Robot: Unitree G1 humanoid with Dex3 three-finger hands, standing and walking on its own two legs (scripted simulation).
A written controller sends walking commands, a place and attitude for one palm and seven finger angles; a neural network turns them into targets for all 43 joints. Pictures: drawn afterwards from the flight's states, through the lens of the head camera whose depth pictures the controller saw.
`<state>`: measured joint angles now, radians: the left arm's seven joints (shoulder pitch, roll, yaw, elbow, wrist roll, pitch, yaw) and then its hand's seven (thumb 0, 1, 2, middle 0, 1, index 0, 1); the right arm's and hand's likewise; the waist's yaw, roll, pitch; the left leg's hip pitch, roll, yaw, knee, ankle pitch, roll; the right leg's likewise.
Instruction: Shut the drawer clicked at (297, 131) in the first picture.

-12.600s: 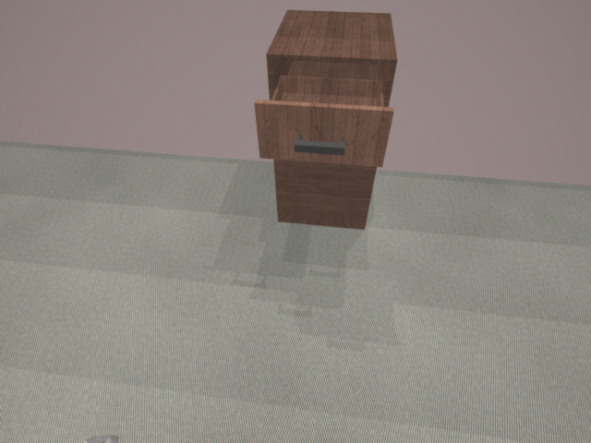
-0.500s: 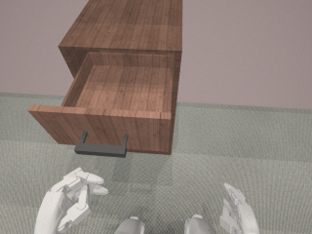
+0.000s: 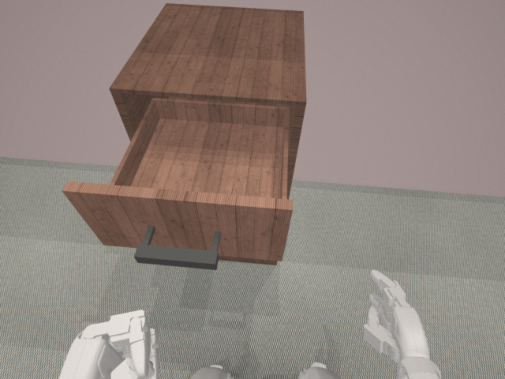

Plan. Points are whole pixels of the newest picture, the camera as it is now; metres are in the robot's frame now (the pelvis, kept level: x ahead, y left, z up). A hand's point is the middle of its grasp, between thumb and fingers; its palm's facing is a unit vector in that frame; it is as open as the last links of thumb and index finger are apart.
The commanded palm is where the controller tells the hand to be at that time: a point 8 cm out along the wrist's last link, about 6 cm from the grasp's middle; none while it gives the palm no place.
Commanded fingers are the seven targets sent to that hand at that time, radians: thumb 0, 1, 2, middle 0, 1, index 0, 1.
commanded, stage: raise the hand and make a fist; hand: left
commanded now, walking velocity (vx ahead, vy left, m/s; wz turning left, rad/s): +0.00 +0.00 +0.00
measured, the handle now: (180, 245) +0.33 +0.16 +0.00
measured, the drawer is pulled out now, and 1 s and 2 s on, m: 0.27 0.27 0.27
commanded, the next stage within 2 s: bring the fist close to the handle in 0.64 s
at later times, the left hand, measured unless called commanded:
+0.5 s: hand (138, 369) +0.13 +0.14 +0.09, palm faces +0.03 -1.00 -0.02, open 3.3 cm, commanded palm +0.08 +0.19 +0.10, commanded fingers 0.00 0.90 0.90 -1.40 -1.60 -1.40 -1.60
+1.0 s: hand (151, 366) +0.14 +0.14 +0.07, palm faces +0.02 -1.00 -0.01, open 3.3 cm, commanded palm +0.10 +0.19 +0.07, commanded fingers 0.00 0.90 0.90 -1.40 -1.60 -1.40 -1.60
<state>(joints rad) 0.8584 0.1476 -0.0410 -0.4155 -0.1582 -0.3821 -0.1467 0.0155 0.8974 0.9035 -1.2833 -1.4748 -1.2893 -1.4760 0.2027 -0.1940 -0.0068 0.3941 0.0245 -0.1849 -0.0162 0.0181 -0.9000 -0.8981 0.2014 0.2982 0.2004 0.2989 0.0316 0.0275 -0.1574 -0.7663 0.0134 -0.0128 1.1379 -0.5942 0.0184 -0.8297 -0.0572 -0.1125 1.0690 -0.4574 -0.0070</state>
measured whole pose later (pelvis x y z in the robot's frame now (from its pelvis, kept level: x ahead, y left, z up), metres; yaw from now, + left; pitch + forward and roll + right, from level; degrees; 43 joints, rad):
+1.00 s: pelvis +0.00 +0.00 -0.01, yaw +0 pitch +14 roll -2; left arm 0.85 0.15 -0.06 -0.40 -0.14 -0.39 -0.13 0.01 0.90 0.90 -1.40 -1.60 -1.40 -1.60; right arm 0.24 -0.20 0.00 0.39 0.02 -0.17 -0.02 0.02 -0.90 -0.90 0.20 0.30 0.20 0.30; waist 0.03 0.03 -0.16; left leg -0.81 0.01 -0.01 1.18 -0.61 0.03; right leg -0.87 -0.06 -0.11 1.10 -0.47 0.00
